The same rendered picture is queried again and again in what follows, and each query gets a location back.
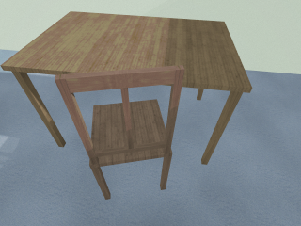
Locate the chair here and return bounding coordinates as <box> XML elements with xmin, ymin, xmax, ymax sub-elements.
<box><xmin>55</xmin><ymin>65</ymin><xmax>185</xmax><ymax>200</ymax></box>

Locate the table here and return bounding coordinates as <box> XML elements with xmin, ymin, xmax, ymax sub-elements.
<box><xmin>0</xmin><ymin>11</ymin><xmax>253</xmax><ymax>165</ymax></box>

